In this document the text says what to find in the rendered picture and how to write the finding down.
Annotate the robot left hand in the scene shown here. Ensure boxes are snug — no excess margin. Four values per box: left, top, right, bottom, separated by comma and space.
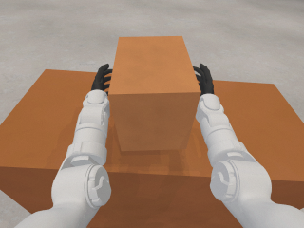
91, 64, 113, 96

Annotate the right robot upper arm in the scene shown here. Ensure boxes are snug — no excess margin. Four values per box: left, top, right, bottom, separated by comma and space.
210, 159, 304, 228

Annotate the carton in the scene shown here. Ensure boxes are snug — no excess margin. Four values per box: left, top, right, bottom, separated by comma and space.
108, 36, 201, 151

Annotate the pedestal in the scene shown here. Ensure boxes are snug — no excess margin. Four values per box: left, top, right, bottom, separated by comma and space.
0, 69, 304, 228

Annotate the left robot forearm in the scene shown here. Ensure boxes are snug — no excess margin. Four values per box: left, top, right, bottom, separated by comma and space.
51, 89, 110, 198

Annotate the robot right hand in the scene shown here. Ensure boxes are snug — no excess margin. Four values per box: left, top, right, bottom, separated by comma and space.
193, 63, 215, 96

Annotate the left robot upper arm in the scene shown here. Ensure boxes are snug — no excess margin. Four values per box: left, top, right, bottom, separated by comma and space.
14, 163, 111, 228

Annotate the right robot forearm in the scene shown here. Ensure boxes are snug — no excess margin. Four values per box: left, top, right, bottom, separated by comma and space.
195, 93, 272, 191

